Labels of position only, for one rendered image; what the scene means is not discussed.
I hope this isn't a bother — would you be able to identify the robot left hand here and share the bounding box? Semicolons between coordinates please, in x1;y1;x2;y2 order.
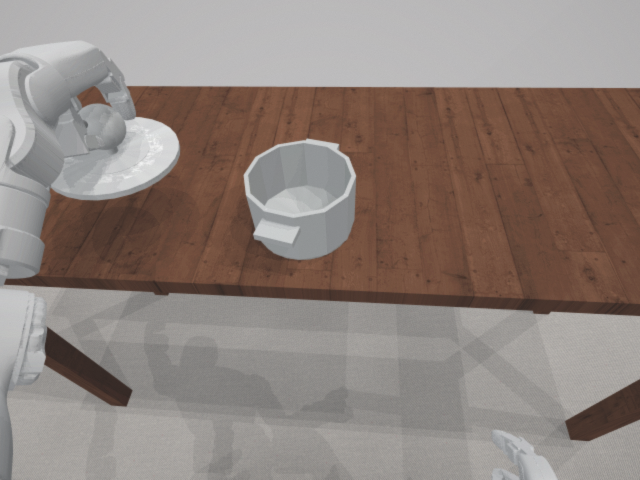
11;40;136;158

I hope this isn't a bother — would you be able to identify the pot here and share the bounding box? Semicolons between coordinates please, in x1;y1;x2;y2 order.
244;139;356;260

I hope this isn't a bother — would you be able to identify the robot left upper arm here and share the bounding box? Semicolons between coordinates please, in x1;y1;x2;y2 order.
0;289;47;480

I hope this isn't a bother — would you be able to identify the knob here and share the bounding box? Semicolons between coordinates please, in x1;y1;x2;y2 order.
78;104;126;150

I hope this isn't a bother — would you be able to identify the robot right hand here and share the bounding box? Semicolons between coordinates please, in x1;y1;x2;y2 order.
491;430;558;480

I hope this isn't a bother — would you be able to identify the lid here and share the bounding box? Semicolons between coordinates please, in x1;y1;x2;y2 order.
51;117;180;200

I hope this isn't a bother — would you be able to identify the table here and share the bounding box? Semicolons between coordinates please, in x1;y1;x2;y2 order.
4;86;640;441

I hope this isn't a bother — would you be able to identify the robot left forearm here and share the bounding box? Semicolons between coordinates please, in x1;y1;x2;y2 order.
0;52;71;286

